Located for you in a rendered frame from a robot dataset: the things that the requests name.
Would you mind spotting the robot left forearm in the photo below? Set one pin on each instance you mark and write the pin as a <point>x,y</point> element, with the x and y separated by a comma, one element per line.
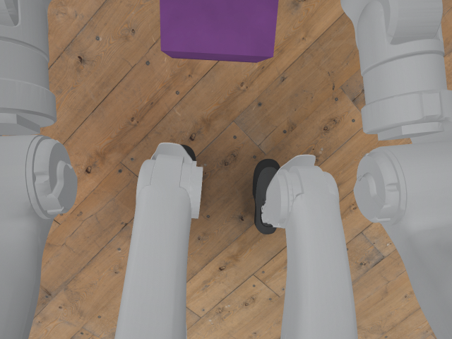
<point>26,104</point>

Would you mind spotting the right robot thigh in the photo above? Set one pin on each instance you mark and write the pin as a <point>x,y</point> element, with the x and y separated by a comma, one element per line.
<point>319,301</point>

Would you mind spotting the robot left foot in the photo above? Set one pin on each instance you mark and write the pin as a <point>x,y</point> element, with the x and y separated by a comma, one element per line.
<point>190,152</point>

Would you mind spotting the carton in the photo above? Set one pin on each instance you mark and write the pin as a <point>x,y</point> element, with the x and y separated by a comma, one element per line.
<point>219,30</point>

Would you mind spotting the right robot upper arm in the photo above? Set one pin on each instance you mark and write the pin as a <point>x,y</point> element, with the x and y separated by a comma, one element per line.
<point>408,189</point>

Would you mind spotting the robot right forearm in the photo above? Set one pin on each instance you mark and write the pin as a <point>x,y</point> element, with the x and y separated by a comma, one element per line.
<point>401,55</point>

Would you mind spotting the left robot upper arm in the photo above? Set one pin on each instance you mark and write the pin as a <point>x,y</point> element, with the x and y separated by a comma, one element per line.
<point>37,182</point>

